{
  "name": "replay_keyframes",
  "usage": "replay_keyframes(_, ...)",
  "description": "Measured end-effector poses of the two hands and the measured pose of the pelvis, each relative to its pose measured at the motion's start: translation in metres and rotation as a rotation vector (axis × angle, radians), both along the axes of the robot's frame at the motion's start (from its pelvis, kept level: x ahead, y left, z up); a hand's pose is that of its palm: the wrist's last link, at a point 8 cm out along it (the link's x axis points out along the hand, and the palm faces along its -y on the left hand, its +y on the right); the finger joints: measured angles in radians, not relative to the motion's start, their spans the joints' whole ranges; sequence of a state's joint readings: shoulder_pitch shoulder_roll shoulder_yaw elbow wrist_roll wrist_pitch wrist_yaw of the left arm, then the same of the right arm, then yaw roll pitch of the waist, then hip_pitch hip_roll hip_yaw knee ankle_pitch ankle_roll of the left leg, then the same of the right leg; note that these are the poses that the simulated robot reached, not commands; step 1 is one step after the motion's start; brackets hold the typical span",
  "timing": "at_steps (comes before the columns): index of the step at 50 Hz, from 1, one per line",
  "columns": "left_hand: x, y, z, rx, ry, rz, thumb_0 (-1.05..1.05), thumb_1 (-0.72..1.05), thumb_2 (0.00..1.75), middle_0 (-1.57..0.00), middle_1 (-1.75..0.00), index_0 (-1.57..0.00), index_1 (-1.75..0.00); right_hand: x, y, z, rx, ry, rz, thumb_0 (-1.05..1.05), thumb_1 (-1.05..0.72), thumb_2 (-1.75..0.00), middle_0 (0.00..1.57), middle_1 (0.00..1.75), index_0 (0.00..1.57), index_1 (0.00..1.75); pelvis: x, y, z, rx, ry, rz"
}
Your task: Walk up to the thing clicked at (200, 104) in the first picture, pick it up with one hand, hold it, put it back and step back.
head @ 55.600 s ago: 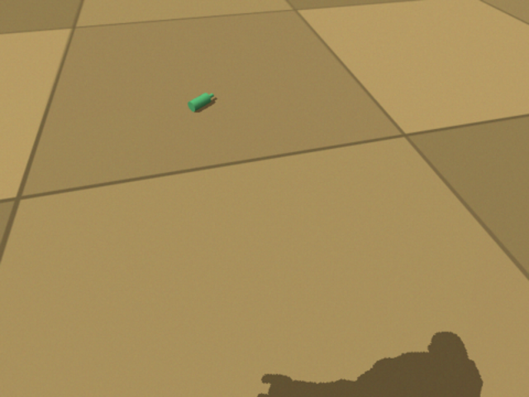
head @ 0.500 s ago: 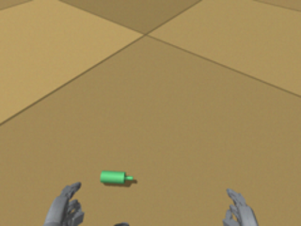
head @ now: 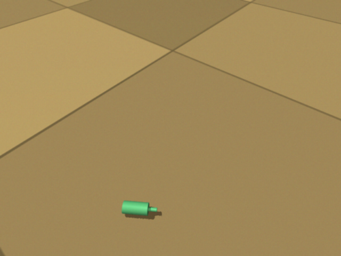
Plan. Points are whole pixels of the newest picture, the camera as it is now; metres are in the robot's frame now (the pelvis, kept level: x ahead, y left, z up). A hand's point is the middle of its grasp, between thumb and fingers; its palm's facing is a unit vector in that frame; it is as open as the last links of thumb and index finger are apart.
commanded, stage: stand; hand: left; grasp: from above
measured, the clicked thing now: (140, 208) +0.49 +0.20 -0.74
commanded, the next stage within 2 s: step back in 1.96 s
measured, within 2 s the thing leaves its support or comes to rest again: neither
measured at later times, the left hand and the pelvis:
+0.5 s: hand out of the picture +0.05 +0.23 -0.15, palm faces +0.04 -0.94 -0.34, open 7.4 cm; pelvis -0.01 -0.01 +0.01, yaw +0 degrees
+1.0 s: hand out of the picture +0.07 +0.23 -0.15, palm faces +0.03 -0.94 -0.34, open 7.4 cm; pelvis +0.00 -0.01 +0.01, yaw +0 degrees
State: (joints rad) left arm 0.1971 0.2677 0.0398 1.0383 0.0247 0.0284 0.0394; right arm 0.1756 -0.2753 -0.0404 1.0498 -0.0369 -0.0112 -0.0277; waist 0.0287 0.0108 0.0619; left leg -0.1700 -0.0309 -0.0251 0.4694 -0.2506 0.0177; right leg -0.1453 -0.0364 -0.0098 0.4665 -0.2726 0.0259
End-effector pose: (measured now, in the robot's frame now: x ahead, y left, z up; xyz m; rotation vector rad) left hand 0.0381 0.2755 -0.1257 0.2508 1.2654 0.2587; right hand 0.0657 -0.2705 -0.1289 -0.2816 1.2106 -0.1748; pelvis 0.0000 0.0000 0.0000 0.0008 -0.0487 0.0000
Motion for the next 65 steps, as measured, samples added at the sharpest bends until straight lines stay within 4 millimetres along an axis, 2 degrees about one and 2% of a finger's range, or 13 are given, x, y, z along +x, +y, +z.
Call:
replay_keyframes(12, -0.008, 0.003, 0.006, 0.008, 0.023, 0.006, 0.01, 0.90, 0.90, -0.20, -0.30, -0.20, -0.30, -0.005, -0.005, 0.004, 0.006, 0.019, -0.011, 0.01, -0.90, -0.90, 0.20, 0.30, 0.20, 0.30, -0.005, -0.003, 0.006, -0.002, -0.016, 0.004)
replay_keyframes(30, 0.006, 0.002, 0.009, 0.011, 0.011, -0.014, 0.01, 0.90, 0.90, -0.20, -0.30, -0.20, -0.30, -0.012, -0.021, 0.008, -0.013, 0.045, -0.016, 0.01, -0.90, -0.90, 0.20, 0.30, 0.20, 0.30, -0.005, -0.009, 0.009, -0.003, -0.009, 0.003)
replay_keyframes(53, 0.027, -0.001, 0.013, 0.012, -0.011, -0.026, 0.01, 0.90, 0.90, -0.20, -0.30, -0.20, -0.30, 0.002, -0.030, 0.011, -0.021, 0.035, -0.005, 0.01, -0.90, -0.90, 0.20, 0.30, 0.20, 0.30, 0.003, -0.013, 0.009, -0.003, 0.002, 0.003)
replay_keyframes(65, 0.029, 0.000, 0.015, 0.016, -0.022, -0.027, 0.01, 0.90, 0.90, -0.20, -0.30, -0.20, -0.30, 0.006, -0.033, 0.012, -0.023, 0.018, 0.000, 0.01, -0.90, -0.90, 0.20, 0.30, 0.20, 0.30, 0.003, -0.015, 0.010, -0.001, 0.001, 0.004)
